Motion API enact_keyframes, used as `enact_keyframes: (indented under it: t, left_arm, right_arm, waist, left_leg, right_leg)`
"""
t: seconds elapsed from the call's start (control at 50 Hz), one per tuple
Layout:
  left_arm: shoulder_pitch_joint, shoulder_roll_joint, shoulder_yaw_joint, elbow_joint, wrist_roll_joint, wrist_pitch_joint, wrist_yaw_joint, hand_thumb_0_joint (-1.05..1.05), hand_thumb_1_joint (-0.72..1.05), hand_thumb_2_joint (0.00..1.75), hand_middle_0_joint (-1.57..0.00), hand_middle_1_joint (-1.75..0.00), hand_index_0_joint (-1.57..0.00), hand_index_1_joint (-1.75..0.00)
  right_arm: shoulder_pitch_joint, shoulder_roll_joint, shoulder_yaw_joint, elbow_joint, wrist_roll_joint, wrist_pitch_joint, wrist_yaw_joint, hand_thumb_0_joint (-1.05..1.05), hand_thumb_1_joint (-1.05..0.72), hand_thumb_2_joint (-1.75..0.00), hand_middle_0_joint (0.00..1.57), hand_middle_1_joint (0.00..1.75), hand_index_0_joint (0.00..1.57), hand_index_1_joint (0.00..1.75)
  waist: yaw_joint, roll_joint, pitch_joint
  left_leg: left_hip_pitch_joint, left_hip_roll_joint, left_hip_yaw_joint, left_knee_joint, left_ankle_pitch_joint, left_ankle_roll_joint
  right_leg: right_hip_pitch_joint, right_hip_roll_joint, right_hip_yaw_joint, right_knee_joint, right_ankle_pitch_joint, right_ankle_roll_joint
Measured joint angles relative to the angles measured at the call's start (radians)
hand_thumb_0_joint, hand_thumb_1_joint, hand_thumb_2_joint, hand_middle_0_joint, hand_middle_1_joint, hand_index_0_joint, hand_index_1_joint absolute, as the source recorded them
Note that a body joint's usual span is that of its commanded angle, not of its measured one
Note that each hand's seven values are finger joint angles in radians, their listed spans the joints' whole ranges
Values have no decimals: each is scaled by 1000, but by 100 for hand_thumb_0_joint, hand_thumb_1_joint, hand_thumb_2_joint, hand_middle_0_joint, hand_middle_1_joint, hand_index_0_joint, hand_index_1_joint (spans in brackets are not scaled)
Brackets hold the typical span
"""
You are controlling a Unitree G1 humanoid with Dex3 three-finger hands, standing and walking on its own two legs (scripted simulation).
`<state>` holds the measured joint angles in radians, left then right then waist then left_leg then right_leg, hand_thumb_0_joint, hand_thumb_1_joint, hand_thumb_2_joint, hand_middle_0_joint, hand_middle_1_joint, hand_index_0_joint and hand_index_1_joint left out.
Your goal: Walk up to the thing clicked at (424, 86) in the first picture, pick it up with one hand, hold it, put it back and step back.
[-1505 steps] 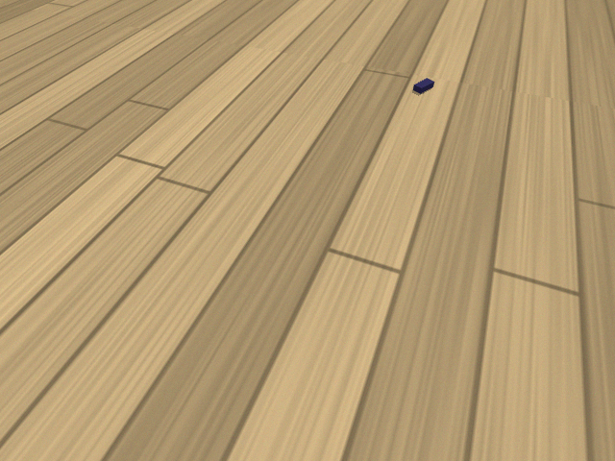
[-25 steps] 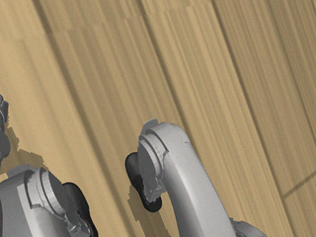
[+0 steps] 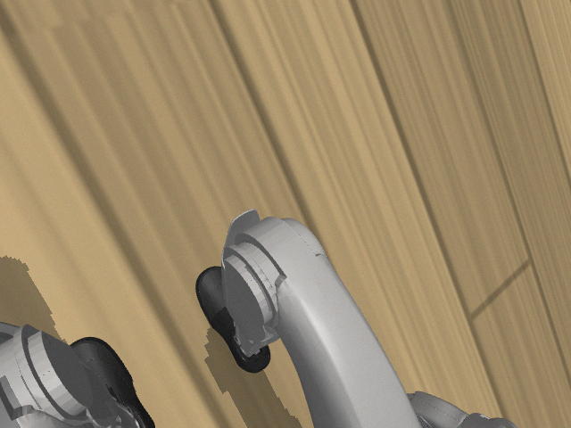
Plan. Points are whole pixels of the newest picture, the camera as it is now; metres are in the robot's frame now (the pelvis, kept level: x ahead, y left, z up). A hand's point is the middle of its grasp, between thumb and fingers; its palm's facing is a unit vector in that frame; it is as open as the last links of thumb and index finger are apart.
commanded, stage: rest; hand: left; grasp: from above
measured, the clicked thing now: out of the picture +0.44 +0.30 -0.29
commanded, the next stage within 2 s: open in 0.48 s
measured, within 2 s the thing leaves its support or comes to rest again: rests again in 0.28 s
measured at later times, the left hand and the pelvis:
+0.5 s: hand out of the picture +0.46 +0.28 -0.27, palm faces +0.01 -0.47 -0.88, open 8.8 cm; pelvis +0.00 +0.00 +0.00, yaw -2 degrees
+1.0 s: hand out of the picture +0.46 +0.28 -0.27, palm faces +0.02 -0.47 -0.88, open 10.6 cm; pelvis +0.00 +0.00 -0.01, yaw -3 degrees
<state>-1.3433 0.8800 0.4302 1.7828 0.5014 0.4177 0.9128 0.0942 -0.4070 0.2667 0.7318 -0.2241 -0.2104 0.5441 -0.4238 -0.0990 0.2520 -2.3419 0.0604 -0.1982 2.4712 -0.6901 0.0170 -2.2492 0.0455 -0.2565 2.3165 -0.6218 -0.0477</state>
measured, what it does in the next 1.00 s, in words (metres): stands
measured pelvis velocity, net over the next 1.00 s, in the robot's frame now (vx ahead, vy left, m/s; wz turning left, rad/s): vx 0.00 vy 0.00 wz -0.04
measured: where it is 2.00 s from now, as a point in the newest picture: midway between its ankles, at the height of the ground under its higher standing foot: (187, 372)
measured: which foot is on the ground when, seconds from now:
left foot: down 0.00-1.00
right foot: down 0.00-1.00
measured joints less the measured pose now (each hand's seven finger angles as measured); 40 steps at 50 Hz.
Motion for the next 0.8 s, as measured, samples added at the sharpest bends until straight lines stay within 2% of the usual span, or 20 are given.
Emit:
enact_keyframes:
  t: [0.18, 0.36, 0.48, 0.64, 0.8]
  left_arm:
    - [0, 30, -19, -2, -42, -7, 5, 0, 18, 36, -83, -27, -84, -29]
    - [-10, 38, -34, -7, -52, -6, 2, 0, 18, 36, -84, -26, -85, -28]
    - [-4, 45, -34, -13, -60, -3, 19, 0, 17, 34, -86, -26, -86, -28]
    - [7, 56, -46, -13, -75, -4, 8, -1, 17, 34, -87, -24, -87, -26]
    - [20, 52, -52, -20, -86, -10, 13, -1, 15, 41, -78, -28, -77, -32]
  right_arm:
    - [-4, -17, 23, -23, 8, -6, 16, 0, -93, -91, 20, 30, 20, 30]
    - [-8, -25, 39, -60, 22, -4, 24, 0, -93, -91, 20, 30, 20, 30]
    - [-5, -33, 49, -81, 25, -1, 28, 0, -93, -91, 20, 30, 20, 30]
    - [-13, -36, 62, -85, 27, 4, 20, 0, -93, -91, 20, 30, 20, 30]
    - [-17, -30, 70, -81, 25, -1, 17, 0, -92, -91, 20, 30, 20, 30]
  waist:
    - [-9, -6, 12]
    - [-13, -12, 19]
    - [-18, -21, 24]
    - [-22, -17, 22]
    - [-23, -21, 23]
  left_leg:
    - [-6, -2, -14, 18, -7, 0]
    - [-9, -1, -30, 25, -18, -2]
    - [-5, -1, -37, 31, -22, -6]
    - [-12, 1, -43, 35, -19, -4]
    - [-15, 2, -46, 40, -14, -1]
  right_leg:
    - [1, 2, -11, 8, -3, 3]
    - [1, 7, -23, 4, -7, 4]
    - [5, 8, -29, 8, -8, 1]
    - [-2, 11, -33, 6, -1, 4]
    - [-2, 14, -36, 5, 6, 9]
